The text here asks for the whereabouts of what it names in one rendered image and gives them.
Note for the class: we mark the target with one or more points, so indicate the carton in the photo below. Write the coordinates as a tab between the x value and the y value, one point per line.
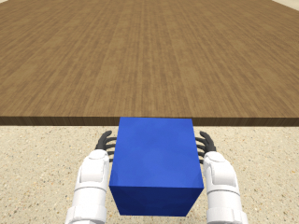
156	170

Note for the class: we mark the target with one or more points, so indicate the left robot hand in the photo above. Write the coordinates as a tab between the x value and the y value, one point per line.
102	143

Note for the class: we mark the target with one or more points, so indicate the left robot forearm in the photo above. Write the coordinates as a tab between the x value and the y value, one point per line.
89	200

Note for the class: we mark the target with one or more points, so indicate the right robot forearm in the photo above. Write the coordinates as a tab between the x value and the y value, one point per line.
222	190

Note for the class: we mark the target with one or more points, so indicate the right robot hand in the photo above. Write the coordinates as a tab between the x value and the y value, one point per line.
208	145

